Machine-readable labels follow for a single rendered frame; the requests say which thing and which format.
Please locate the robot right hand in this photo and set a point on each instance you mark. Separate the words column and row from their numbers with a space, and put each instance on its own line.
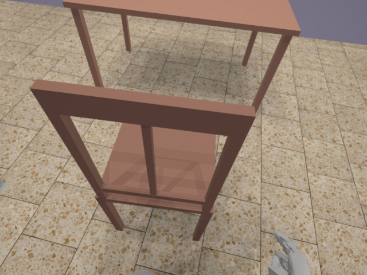
column 294, row 264

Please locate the chair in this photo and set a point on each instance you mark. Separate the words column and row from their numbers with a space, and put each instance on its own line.
column 164, row 155

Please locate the table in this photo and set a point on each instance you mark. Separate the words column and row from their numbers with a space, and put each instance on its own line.
column 268, row 16

